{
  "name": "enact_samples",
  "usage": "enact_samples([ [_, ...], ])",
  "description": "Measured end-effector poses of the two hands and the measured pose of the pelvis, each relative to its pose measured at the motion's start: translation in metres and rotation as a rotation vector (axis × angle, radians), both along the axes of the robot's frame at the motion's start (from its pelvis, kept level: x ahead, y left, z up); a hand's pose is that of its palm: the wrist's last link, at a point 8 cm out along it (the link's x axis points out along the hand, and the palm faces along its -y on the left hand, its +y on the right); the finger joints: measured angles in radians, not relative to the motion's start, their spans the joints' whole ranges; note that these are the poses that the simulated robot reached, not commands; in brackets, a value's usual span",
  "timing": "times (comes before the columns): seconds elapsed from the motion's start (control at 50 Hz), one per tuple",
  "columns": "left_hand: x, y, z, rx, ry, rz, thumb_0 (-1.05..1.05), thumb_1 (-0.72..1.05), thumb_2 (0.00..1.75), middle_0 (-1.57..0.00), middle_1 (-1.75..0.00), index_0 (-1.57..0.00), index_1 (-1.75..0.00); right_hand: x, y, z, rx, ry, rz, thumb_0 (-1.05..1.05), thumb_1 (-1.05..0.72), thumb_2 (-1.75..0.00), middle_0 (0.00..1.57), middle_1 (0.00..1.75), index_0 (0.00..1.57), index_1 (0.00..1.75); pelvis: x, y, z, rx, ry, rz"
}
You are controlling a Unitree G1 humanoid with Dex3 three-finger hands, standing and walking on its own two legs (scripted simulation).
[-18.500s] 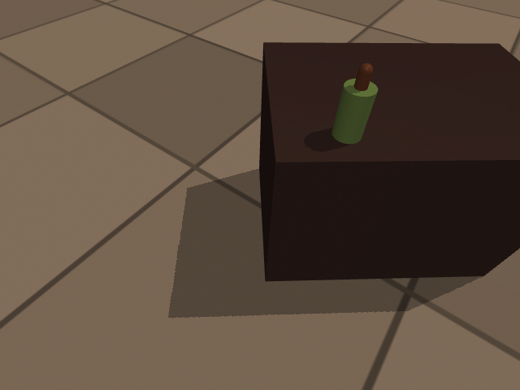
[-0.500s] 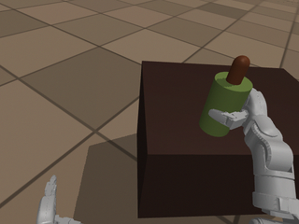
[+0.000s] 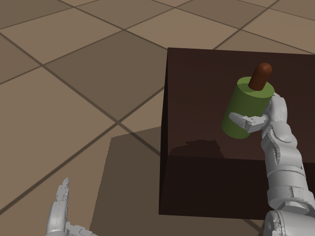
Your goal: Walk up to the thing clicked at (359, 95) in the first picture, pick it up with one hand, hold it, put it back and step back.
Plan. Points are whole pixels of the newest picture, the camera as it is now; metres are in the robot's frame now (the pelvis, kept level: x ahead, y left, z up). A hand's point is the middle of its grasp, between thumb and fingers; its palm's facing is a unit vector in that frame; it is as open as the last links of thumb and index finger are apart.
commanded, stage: crouch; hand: right
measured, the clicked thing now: (248, 100) +0.41 -0.20 +0.15
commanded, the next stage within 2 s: lower in 0.46 s
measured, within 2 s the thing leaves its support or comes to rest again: rests again in 1.22 s
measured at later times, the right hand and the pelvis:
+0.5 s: hand (242, 107) +0.44 -0.21 +0.09, palm faces +0.17 +0.99 -0.01, open 11.2 cm; pelvis +0.01 -0.01 +0.00, yaw +1 degrees
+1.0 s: hand (236, 119) +0.45 -0.22 +0.04, palm faces +0.15 +0.99 +0.00, open 11.2 cm; pelvis +0.01 -0.01 -0.02, yaw +1 degrees
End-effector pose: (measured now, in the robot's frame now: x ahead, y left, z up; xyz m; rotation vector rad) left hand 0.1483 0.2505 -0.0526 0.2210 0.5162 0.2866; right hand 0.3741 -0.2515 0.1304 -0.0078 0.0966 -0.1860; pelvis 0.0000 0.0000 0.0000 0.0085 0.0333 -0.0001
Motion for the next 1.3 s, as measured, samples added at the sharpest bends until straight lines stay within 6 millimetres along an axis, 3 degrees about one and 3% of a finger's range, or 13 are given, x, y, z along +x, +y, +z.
enact_samples([
  [0.32, -0.004, 0.006, 0.002, 0.009, 0.075, 0.018, -0.01, -0.52, 0.05, -0.06, -0.05, -0.06, -0.05, 0.035, -0.007, -0.021, 0.016, -0.012, 0.034, 0.0, 0.56, -1.12, 0.62, 1.0, 0.65, 1.01, 0.006, -0.006, -0.002, 0.004, 0.056, 0.012],
  [0.7, 0.0, 0.002, 0.001, 0.017, 0.106, 0.023, -0.01, -0.53, 0.06, -0.06, -0.05, -0.05, -0.05, 0.045, -0.015, -0.046, 0.014, -0.009, 0.015, 0.0, 0.55, -1.11, 0.62, 0.99, 0.65, 1.0, 0.012, -0.011, -0.006, 0.013, 0.096, 0.016],
  [1.06, -0.01, 0.001, -0.002, 0.053, 0.11, 0.009, -0.01, -0.54, 0.06, -0.06, -0.05, -0.05, -0.05, 0.044, -0.015, -0.098, 0.027, 0.018, 0.034, 0.0, 0.54, -1.11, 0.61, 1.0, 0.64, 1.02, 0.005, -0.011, -0.021, 0.021, 0.156, 0.022],
  [1.3, -0.013, -0.003, -0.002, 0.072, 0.088, -0.011, -0.01, -0.53, 0.06, -0.06, -0.05, -0.05, -0.05, 0.047, -0.019, -0.109, 0.021, 0.004, 0.028, 0.0, 0.54, -1.11, 0.61, 1.01, 0.64, 1.02, -0.001, -0.014, -0.031, 0.029, 0.183, 0.018],
])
